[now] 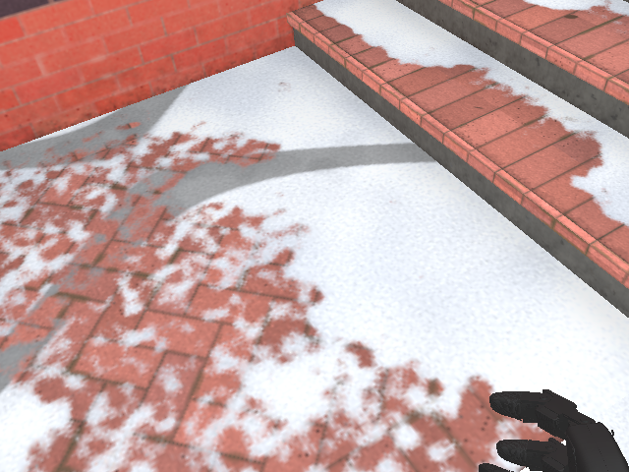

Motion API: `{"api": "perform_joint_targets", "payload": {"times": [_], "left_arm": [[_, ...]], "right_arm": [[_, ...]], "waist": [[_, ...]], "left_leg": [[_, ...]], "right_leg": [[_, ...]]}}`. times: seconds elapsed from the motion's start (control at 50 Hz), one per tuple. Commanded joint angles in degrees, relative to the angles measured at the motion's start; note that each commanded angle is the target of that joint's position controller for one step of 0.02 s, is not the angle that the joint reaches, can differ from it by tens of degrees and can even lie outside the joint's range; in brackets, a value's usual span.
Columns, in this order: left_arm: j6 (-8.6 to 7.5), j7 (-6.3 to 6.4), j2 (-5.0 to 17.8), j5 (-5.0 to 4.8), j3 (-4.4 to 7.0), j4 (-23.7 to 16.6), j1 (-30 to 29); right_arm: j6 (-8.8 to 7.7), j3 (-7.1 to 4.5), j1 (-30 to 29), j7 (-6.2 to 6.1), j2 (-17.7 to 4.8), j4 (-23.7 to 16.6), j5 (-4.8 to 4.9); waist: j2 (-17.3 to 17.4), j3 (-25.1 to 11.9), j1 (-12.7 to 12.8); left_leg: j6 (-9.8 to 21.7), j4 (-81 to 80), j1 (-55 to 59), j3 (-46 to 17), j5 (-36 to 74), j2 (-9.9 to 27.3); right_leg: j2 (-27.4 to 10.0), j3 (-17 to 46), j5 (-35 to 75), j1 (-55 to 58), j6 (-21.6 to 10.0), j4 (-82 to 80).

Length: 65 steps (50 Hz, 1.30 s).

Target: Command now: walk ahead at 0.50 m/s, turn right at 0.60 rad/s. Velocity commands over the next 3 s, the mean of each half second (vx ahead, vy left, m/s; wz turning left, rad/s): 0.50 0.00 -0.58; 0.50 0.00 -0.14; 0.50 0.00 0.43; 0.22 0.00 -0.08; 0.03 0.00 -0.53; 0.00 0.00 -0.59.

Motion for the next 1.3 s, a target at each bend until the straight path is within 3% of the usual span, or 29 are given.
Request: {"api": "perform_joint_targets", "payload": {"times": [0.02,0.08,0.12,0.18,0.2,0.22,0.24,0.26,0.28,0.3,0.32,0.34,0.4,0.5,0.66,0.72,0.76,0.78,0.8,0.82,0.84,0.86,0.9,0.96,1.02,1.12,1.2,1.26,1.3], "left_arm": [[-1.14,1.97,8.9,-0.59,2.27,-4.5,-1.8],[-0.1,2.34,10.5,-0.96,3.0,-5.2,1.0],[0.89,2.38,11.4,-1.38,3.53,-5.7,0.5],[2.01,2.91,12.2,-1.47,4.31,-6.5,-1.2],[2.31,3.01,11.6,-1.08,4.24,-7.2,-2.4],[2.02,2.64,9.4,-0.67,3.64,-8.2,-3.3],[1.65,2.2,5.2,0.67,2.33,-9.9,-2.6],[1.0,2.01,3.1,-1.12,1.56,-12.0,5.3],[0.97,2.44,9.1,-2.04,2.58,-10.7,4.4],[1.26,2.52,11.9,-1.51,3.33,-11.5,-2.2],[1.29,2.47,11.8,-0.9,3.52,-12.6,-6.6],[1.23,2.35,11.0,-0.45,3.74,-13.7,-9.0],[2.11,1.93,8.7,-1.42,3.94,-13.9,-7.9],[2.36,1.53,6.2,-0.77,3.24,-14.6,-12.8],[0.79,-0.85,4.9,-1.37,2.54,-18.3,-28.9],[0.55,-1.04,7.6,-0.66,3.9,-18.5,-25.8],[0.73,-0.11,12.3,0.08,6.49,-13.8,-9.1],[1.23,1.24,17.4,0.69,7.85,-11.5,2.5],[0.76,0.99,19.1,0.79,7.21,-11.5,1.1],[0.73,0.97,14.1,0.29,6.3,-11.1,1.3],[0.53,0.92,12.3,-0.09,5.52,-11.0,-3.0],[0.36,0.68,10.6,-0.33,4.91,-11.0,-6.9],[-0.44,0.32,7.8,0.48,4.31,-10.7,-10.7],[-1.96,0.5,9.0,0.93,4.81,-8.5,-10.4],[-2.06,1.63,10.2,1.45,5.15,-6.4,-7.9],[-1.9,2.87,12.0,0.89,5.47,-4.3,-5.8],[-0.62,3.27,13.2,0.21,6.09,-1.9,-2.6],[0.53,3.85,15.2,-0.21,6.68,-2.0,-4.6],[1.37,4.43,16.6,-0.51,6.9,-2.4,-6.3]], "right_arm": [[-0.32,-1.77,-4.4,-0.51,-4.5,-2.5,0.67],[-0.87,-2.07,-10.4,0.95,-4.0,-3.3,3.24],[-1.21,-3.03,-9.9,1.85,-5.5,-2.9,3.7],[-1.68,-5.07,-4.4,2.24,-8.5,-1.2,3.73],[-1.98,-5.92,0.5,2.07,-9.6,0.4,3.55],[-2.5,-6.88,7.3,1.84,-11.8,1.7,2.68],[-2.56,-7.52,16.6,1.37,-15.2,2.4,1.4],[-2.03,-8.41,20.1,1.21,-18.4,4.0,0.3],[-1.68,-7.62,18.8,0.86,-13.4,3.3,1.25],[-1.18,-6.66,16.8,0.1,-9.6,2.8,1.86],[-0.66,-6.13,14.7,-0.27,-9.0,2.9,1.51],[-0.48,-5.91,13.9,-0.3,-8.5,3.8,1.24],[-1.24,-5.87,14.2,-0.25,-7.5,6.7,1.37],[-1.04,-6.61,15.9,0.13,-10.3,10.3,1.38],[1.09,-6.54,22.9,0.47,-13.1,15.6,3.27],[1.77,-7.03,22.3,0.26,-15.3,16.6,3.88],[2.08,-6.73,20.8,-0.31,-14.7,16.5,4.07],[1.54,-5.52,19.6,-0.39,-11.6,14.0,1.91],[0.16,-3.66,25.8,0.57,-5.9,13.3,2.12],[-0.83,-5.28,20.5,1.13,-11.5,13.4,3.79],[-1.1,-5.49,15.1,1.26,-11.8,11.2,4.64],[-0.97,-5.3,13.1,0.95,-10.7,10.9,3.89],[0.53,-5.62,16.2,1.02,-9.5,11.9,3.26],[2.64,-5.63,16.4,0.66,-7.5,12.0,3.61],[2.78,-5.86,11.3,0.56,-7.4,10.5,3.2],[2.29,-5.24,2.1,2.13,-5.9,7.7,2.81],[2.31,-4.95,-3.0,3.56,-5.6,4.3,3.01],[2.35,-5.77,-1.7,4.51,-7.5,2.4,2.87],[2.47,-7.82,9.6,4.38,-11.2,4.4,2.91]], "waist": [[-8.1,2.2,0.3],[-10.1,2.7,4.0],[-10.4,3.0,4.0],[-12.4,3.0,1.8],[-12.6,1.4,-0.7],[-10.9,-4.2,-3.7],[-3.4,-13.9,-6.6],[20.9,-18.8,-2.4],[15.6,-15.0,-3.7],[7.9,-8.2,-5.6],[2.3,-3.9,-5.2],[1.1,-0.3,-4.2],[3.5,2.9,-2.0],[1.2,4.8,-1.5],[1.2,8.4,-6.5],[4.8,5.3,-2.8],[4.5,-4.1,5.9],[-4.8,-12.9,9.3],[-16.5,-20.6,3.5],[-10.1,-17.2,6.1],[-9.0,-8.1,4.6],[-4.1,-3.7,2.1],[-5.6,-0.6,-2.1],[-5.6,2.1,-3.4],[-5.6,4.6,-1.9],[-5.0,6.5,1.5],[-5.0,8.3,3.6],[-7.6,6.1,1.2],[-8.2,-0.6,-5.3]], "left_leg": [[-3.1,-20.3,6.8,4.1,6.8,-1.8],[-5.4,-38.4,10.3,4.6,2.6,-4.8],[-5.3,-45.2,14.8,3.5,1.3,-5.6],[-3.8,-51.1,22.5,1.4,-2.1,-6.0],[-2.5,-53.5,28.8,2.3,-3.8,-6.8],[-0.2,-51.4,40.9,0.5,-3.2,-3.6],[3.4,-49.0,57.9,-9.4,-7.2,7.1],[13.1,-57.0,74.8,-37.9,-16.4,18.7],[12.7,-59.8,71.7,-41.9,-28.3,19.4],[9.8,-60.1,64.1,-31.9,-27.5,16.9],[8.3,-60.6,56.1,-23.0,-19.0,14.2],[7.8,-61.9,50.6,-17.3,-12.9,11.4],[6.8,-64.7,46.0,-6.2,-3.8,7.7],[7.8,-65.9,45.3,1.0,8.3,7.8],[6.8,-65.5,54.6,4.8,12.2,9.0],[5.6,-58.2,57.7,6.9,33.7,9.3],[2.7,-39.5,48.9,10.2,37.8,6.0],[0.9,-19.1,32.7,11.1,10.6,1.6],[-1.2,-2.7,13.7,2.9,-33.1,-7.6],[-0.7,1.4,8.0,-2.4,-31.1,-4.6],[-0.5,0.1,5.7,-0.4,-25.0,-2.3],[-0.8,-3.1,7.9,0.5,-20.1,0.0],[-1.7,-7.2,14.2,-0.7,-15.1,2.5],[-3.1,-9.8,14.3,-1.9,-11.2,2.2],[-4.1,-16.6,9.2,-3.6,-2.9,1.0],[-3.2,-33.1,10.5,0.6,9.0,-0.8],[-1.1,-39.0,6.8,3.0,3.2,-1.3],[2.0,-40.6,12.9,7.8,-6.6,-4.6],[5.2,-44.0,29.1,11.1,-7.9,-9.8]], "right_leg": [[-8.9,12.0,7.0,-2.6,-7.2,-14.5],[-11.0,14.3,2.6,5.3,-7.9,-14.2],[-12.5,16.9,0.5,7.7,-7.9,-12.0],[-13.5,20.8,2.8,10.7,-6.0,-6.3],[-12.0,20.1,8.3,10.2,-4.8,-1.4],[-9.1,17.3,11.8,6.7,-2.9,8.0],[-5.8,11.7,3.3,-2.4,-0.6,24.3],[1.0,5.4,-17.3,-24.1,3.6,41.9],[-4.3,6.1,-14.1,-31.6,4.7,52.2],[-6.4,4.9,-8.0,-32.7,5.3,55.2],[-8.0,3.7,-4.0,-30.4,5.6,54.3],[-9.0,3.8,-1.8,-29.1,5.5,51.9],[-10.7,2.2,-1.1,-26.5,5.3,46.8],[-10.3,2.0,5.5,-28.4,5.7,33.4],[-9.0,-6.5,11.6,-23.8,3.1,7.9],[-5.0,-9.2,6.0,-13.7,-0.1,3.4],[-4.2,-8.2,12.3,11.9,-3.8,-0.2],[-17.6,7.9,18.6,31.8,-7.5,2.9],[-29.6,35.5,9.2,44.2,-16.6,-5.4],[-27.6,34.1,4.0,40.0,-14.2,-9.0],[-25.0,24.3,7.0,31.0,-11.6,-10.4],[-22.3,17.9,11.8,22.1,-9.9,-12.0],[-19.4,10.3,14.4,11.5,-8.3,-16.1],[-19.2,3.9,16.6,5.4,-8.2,-20.1],[-18.6,-1.5,18.8,6.4,-6.7,-21.1],[-18.2,-8.3,17.8,10.5,-3.6,-21.6],[-21.3,-10.1,20.9,20.3,-2.6,-18.1],[-21.9,-12.8,41.9,23.1,-0.3,-10.1],[-19.8,-15.3,57.0,20.8,2.0,6.2]]}}
Next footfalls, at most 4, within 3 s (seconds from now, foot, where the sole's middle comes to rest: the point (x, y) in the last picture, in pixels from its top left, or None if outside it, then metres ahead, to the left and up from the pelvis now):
0.24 left None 0.33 0.16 -0.77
0.76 right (438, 471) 0.55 -0.16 -0.77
1.32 left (363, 326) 0.92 -0.02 -0.77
1.78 right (433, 252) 1.16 -0.23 -0.77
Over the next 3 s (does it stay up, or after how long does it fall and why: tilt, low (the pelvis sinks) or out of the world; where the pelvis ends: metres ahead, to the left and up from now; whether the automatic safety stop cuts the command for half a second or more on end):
stays up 1.04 -0.12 0.00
